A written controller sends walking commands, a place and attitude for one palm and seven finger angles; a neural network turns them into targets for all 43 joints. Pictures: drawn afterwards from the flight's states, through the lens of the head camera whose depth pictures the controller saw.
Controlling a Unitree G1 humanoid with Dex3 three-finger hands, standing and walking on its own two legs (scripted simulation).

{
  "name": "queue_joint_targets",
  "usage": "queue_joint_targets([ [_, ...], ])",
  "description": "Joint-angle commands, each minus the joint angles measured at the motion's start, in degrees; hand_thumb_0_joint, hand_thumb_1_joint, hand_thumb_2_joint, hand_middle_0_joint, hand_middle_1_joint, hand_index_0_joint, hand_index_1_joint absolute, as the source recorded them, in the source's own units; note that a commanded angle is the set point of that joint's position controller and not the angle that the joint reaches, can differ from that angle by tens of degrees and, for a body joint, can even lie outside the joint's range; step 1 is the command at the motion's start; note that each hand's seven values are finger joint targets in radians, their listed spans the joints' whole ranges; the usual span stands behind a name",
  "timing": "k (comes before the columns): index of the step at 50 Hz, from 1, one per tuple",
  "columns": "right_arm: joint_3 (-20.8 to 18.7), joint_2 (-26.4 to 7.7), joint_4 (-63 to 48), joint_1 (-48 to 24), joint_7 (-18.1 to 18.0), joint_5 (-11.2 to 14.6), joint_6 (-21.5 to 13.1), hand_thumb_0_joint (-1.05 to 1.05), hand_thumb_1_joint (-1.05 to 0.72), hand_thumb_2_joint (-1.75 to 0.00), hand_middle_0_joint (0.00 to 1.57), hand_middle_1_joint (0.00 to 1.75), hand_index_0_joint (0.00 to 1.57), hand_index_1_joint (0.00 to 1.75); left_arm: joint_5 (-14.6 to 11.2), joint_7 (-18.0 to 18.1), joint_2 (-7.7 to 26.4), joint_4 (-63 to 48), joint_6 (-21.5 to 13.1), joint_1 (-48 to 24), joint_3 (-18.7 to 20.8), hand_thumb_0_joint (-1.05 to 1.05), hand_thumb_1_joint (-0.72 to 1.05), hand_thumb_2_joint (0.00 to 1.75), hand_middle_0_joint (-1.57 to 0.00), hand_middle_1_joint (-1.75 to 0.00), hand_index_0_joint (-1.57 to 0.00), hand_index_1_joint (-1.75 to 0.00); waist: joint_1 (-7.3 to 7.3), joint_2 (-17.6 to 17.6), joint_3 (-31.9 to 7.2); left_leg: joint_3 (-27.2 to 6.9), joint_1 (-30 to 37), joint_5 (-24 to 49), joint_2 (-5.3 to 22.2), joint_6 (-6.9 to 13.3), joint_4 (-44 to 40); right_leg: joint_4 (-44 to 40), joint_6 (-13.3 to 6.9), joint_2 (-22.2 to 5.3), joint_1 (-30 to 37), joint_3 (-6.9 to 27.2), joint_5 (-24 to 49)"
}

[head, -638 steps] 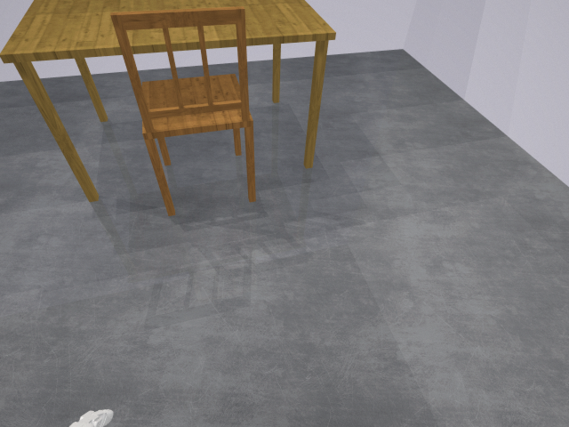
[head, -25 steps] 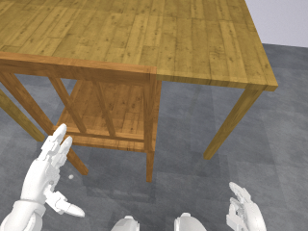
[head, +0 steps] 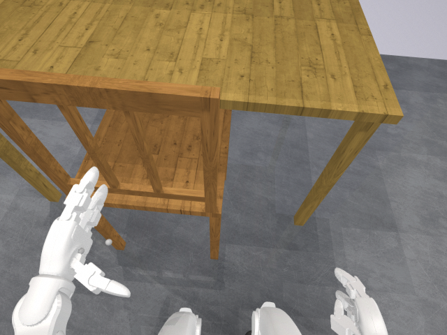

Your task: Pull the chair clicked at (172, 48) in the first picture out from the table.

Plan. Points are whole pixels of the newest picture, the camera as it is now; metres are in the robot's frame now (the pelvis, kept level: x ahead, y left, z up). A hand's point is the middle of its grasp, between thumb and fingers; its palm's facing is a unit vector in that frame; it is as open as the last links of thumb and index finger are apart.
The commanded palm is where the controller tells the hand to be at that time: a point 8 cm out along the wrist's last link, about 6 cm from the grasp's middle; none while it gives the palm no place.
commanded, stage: aim the fingers beside a spindle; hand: left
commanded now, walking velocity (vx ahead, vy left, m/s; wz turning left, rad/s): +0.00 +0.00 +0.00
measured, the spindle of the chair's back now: (94, 151) +0.46 +0.28 +0.01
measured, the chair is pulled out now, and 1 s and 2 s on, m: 0.00 0.00 0.00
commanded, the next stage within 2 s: none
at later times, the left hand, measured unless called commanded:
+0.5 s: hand (128, 236) +0.28 +0.17 +0.01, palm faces -0.09 -1.00 -0.02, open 17.0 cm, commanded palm +0.27 +0.23 +0.02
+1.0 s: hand (146, 226) +0.31 +0.15 +0.00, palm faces -0.08 -1.00 -0.04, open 17.0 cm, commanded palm +0.29 +0.21 +0.00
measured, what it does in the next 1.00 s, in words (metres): stands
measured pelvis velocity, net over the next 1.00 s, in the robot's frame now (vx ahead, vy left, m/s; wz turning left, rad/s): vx -0.01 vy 0.00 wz -0.01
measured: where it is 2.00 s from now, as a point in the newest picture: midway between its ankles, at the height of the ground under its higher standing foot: outside the picture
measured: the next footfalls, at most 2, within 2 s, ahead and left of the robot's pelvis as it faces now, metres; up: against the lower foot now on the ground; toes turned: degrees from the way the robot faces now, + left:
none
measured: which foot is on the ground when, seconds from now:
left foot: down 0.00-1.00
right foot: down 0.00-1.00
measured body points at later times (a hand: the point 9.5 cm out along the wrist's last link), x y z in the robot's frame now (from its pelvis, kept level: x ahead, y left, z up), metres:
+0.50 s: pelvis +0.00 +0.01 -0.01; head +0.09 +0.02 +0.43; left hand +0.28 +0.23 +0.02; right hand +0.17 -0.24 -0.10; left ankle -0.01 +0.10 -0.65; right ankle +0.03 -0.11 -0.65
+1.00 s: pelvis -0.01 +0.00 -0.03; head +0.10 +0.01 +0.41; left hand +0.30 +0.20 +0.00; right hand +0.16 -0.24 -0.12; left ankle -0.01 +0.10 -0.65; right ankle +0.03 -0.11 -0.65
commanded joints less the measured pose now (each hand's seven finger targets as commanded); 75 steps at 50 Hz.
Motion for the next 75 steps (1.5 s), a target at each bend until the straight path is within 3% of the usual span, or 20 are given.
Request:
queue_joint_targets([
  [1,-3.7,-8.3,-8.9,-1.0,-0.2,0.4,-2.5,0.0,-0.9,-0.9,0.2,0.3,0.2,0.3,-0.3,-0.1,6.6,-10.8,-2.6,-4.3,1.7,0.0,-0.5,0.3,-0.06,-0.08,-0.06,-0.08,0.03,1.2,-14.6,-0.7,3.5,18.6,-0.2,-0.1,-9.9,-7.6,0.1,0.4,15.2,3.3,11.5],
  [8,-3.7,-7.9,-8.6,-1.0,0.0,-0.2,-2.1,0.0,-0.9,-0.9,0.2,0.3,0.2,0.3,0.7,3.5,8.0,-13.4,-5.5,-6.3,3.6,0.0,-0.5,0.3,-0.06,-0.08,-0.06,-0.08,0.89,1.7,-16.9,-1.2,4.4,21.2,0.0,-0.5,-9.4,-5.3,-0.3,0.6,13.8,2.7,12.8],
  [10,-3.7,-7.8,-8.4,-1.2,0.2,-0.2,-1.8,0.0,-0.9,-0.9,0.2,0.3,0.2,0.3,1.4,3.9,6.6,-12.3,-5.7,-7.5,1.8,0.0,-0.5,0.3,-0.06,-0.08,-0.06,-0.08,0.23,2.2,-15.9,-1.0,3.8,19.8,0.1,-0.6,-8.9,-5.1,-0.2,0.6,12.1,2.7,11.5],
  [16,-3.7,-8.3,-8.4,-1.3,0.3,0.0,-0.8,0.0,-0.9,-0.9,0.2,0.3,0.2,0.3,1.9,2.9,4.7,-8.5,-4.1,-9.9,-0.5,0.0,-0.5,0.3,-0.06,-0.08,-0.06,-0.08,-0.2,1.4,-16.2,-1.0,1.8,17.0,-0.1,-0.3,-8.1,-5.0,-0.2,0.5,11.2,3.1,9.7],
  [22,-3.7,-8.1,-8.9,-1.1,0.3,-0.2,-0.1,0.0,-0.9,-0.9,0.2,0.3,0.2,0.3,1.7,3.8,7.1,-11.8,-4.3,-10.0,1.4,0.0,-0.5,0.3,-0.06,-0.08,-0.06,-0.08,0.61,2.1,-19.2,-1.2,3.2,21.6,0.1,-0.5,-7.6,-3.7,-0.4,0.7,12.5,3.0,13.6],
  [26,-3.7,-7.8,-8.4,-1.2,0.7,-0.5,0.3,0.0,-0.9,-0.9,0.2,0.3,0.2,0.3,2.7,5.4,4.2,-11.8,-5.2,-12.4,-1.5,0.0,-0.5,0.3,-0.06,-0.08,-0.06,-0.08,-0.29,3.5,-18.0,-1.6,3.8,22.1,0.3,-1.0,-7.0,-2.6,-0.4,0.7,9.0,2.4,12.9],
  [32,-3.8,-8.4,-8.7,-1.1,1.1,-0.5,1.5,0.0,-0.9,-0.9,0.2,0.3,0.2,0.3,4.0,5.9,2.5,-6.7,-4.0,-12.2,-3.7,0.0,-0.5,0.3,-0.06,-0.08,-0.06,-0.08,-0.65,1.3,-16.7,-1.7,0.8,18.9,0.1,-0.7,-6.4,-2.1,-0.5,0.7,7.2,2.3,10.5],
  [37,-3.9,-8.3,-8.7,-1.3,0.9,-0.6,2.2,0.0,-0.9,-0.9,0.2,0.3,0.2,0.3,4.5,7.2,4.3,-9.1,-4.8,-18.6,-2.5,0.0,-0.5,0.3,-0.06,-0.08,-0.06,-0.08,-0.64,1.7,-19.7,-1.7,0.9,18.5,0.1,-0.6,-5.4,-1.2,-0.5,0.6,7.3,2.8,10.5],
  [41,-3.9,-7.5,-8.7,-1.3,1.3,-0.9,2.5,0.0,-0.9,-0.9,0.2,0.3,0.2,0.3,4.4,8.5,3.9,-11.6,-6.2,-15.8,-2.2,0.0,-0.5,0.3,-0.06,-0.08,-0.06,-0.08,0.85,3.4,-23.7,-1.5,3.5,23.7,0.1,-1.0,-5.3,-0.4,-0.6,0.5,9.8,3.1,14.5],
  [47,-3.8,-8.3,-7.6,-1.1,1.5,-0.7,3.7,0.0,-0.9,-0.9,0.2,0.3,0.2,0.3,5.9,8.4,1.4,-1.4,-4.2,-17.4,-4.8,0.0,-0.5,0.3,-0.06,-0.08,-0.06,-0.08,-1.38,-0.6,-16.7,-1.5,-3.2,15.4,0.0,-0.3,-4.5,-1.0,-0.4,0.7,5.9,3.1,8.9],
  [50,-3.9,-8.4,-8.3,-1.1,1.6,-0.6,4.1,0.0,-0.9,-0.9,0.2,0.3,0.2,0.3,5.6,7.9,2.0,-2.3,-4.2,-18.4,-4.3,0.0,-0.5,0.3,-0.06,-0.08,-0.06,-0.08,-0.6,-0.8,-19.2,-1.0,-3.2,15.3,-0.3,-0.2,-4.3,-0.9,-0.4,0.5,7.6,3.6,9.5],
  [53,-4.0,-7.7,-9.4,-1.3,1.6,-0.6,4.1,0.0,-0.9,-0.9,0.2,0.3,0.2,0.3,4.9,8.1,4.7,-9.3,-5.5,-17.7,-2.0,0.0,-0.5,0.3,-0.06,-0.08,-0.06,-0.08,1.29,2.3,-25.9,-0.4,-0.1,20.6,-0.4,-0.2,-4.4,-0.4,-0.6,0.3,12.6,4.5,15.0],
  [55,-3.9,-7.1,-9.5,-1.4,1.6,-0.7,4.1,0.0,-0.9,-0.9,0.2,0.3,0.2,0.3,4.5,8.9,5.7,-12.6,-6.6,-16.8,-0.8,0.0,-0.5,0.3,-0.06,-0.08,-0.06,-0.08,1.65,2.7,-26.4,-0.5,1.4,22.6,-0.3,-0.3,-5.0,-0.5,-0.6,0.4,13.9,4.4,16.8],
  [57,-3.8,-7.2,-9.0,-1.4,1.5,-0.7,4.1,0.0,-0.9,-0.9,0.2,0.3,0.2,0.3,4.6,9.6,6.4,-11.8,-6.9,-15.5,-0.2,0.0,-0.5,0.3,-0.06,-0.08,-0.06,-0.08,1.04,1.8,-24.6,-0.5,0.5,22.1,-0.2,-0.2,-4.8,-0.6,-0.4,0.6,13.0,4.3,16.5],
  [59,-3.5,-7.2,-7.9,-1.4,1.5,-0.7,4.4,0.0,-0.9,-0.9,0.2,0.3,0.2,0.3,4.8,9.6,4.3,-7.0,-6.3,-17.3,-1.8,0.0,-0.5,0.3,-0.06,-0.08,-0.06,-0.08,-0.93,-0.2,-18.9,-0.5,-2.6,17.6,-0.2,0.0,-4.6,-1.7,-0.1,0.7,10.3,4.2,12.8],
  [62,-3.6,-7.9,-7.1,-1.4,1.3,-0.4,4.4,0.0,-0.9,-0.9,0.2,0.3,0.2,0.3,4.8,8.1,3.4,0.5,-5.2,-17.3,-2.0,0.0,-0.5,0.3,-0.06,-0.08,-0.06,-0.08,-1.89,-2.8,-14.0,-0.2,-7.1,10.9,-0.5,0.3,-3.9,-3.4,0.0,0.7,8.0,5.0,6.1],
  [64,-3.7,-8.3,-7.4,-1.3,1.1,-0.1,4.3,0.0,-0.9,-0.9,0.2,0.3,0.2,0.3,4.3,6.2,2.5,2.7,-4.6,-17.8,-2.9,0.0,-0.5,0.3,-0.06,-0.08,-0.06,-0.08,-1.9,-3.6,-14.6,0.0,-7.8,10.0,-0.6,0.4,-3.6,-3.6,0.0,0.6,8.5,5.5,5.4],
  [70,-4.1,-7.8,-8.6,-1.3,0.8,-0.2,3.0,0.0,-0.9,-0.9,0.2,0.3,0.2,0.3,2.8,4.7,5.9,-11.4,-6.8,-18.8,-1.8,0.0,-0.5,0.3,-0.06,-0.08,-0.06,-0.08,0.48,3.7,-25.9,-0.5,1.9,21.5,-0.2,0.1,-4.4,-1.5,-0.5,0.3,13.1,4.7,16.1],
  [73,-3.9,-7.3,-8.2,-1.4,1.0,-0.6,2.8,0.0,-0.9,-0.9,0.2,0.3,0.2,0.3,3.2,7.0,6.2,-12.6,-7.4,-16.9,-0.8,0.0,-0.5,0.3,-0.06,-0.08,-0.06,-0.08,0.37,3.6,-24.5,-0.6,1.9,22.3,-0.2,0.0,-4.6,-1.2,-0.3,0.5,12.2,4.4,16.3],
  [75,-3.7,-7.4,-7.4,-1.5,1.1,-0.7,3.2,0.0,-0.9,-0.9,0.2,0.3,0.2,0.3,3.6,8.4,6.4,-7.0,-6.8,-16.1,0.8,0.0,-0.5,0.3,-0.06,-0.08,-0.06,-0.08,-0.29,0.2,-19.1,-0.5,-2.6,17.5,-0.3,0.0,-4.5,-1.9,-0.1,0.6,10.7,4.4,12.4],
])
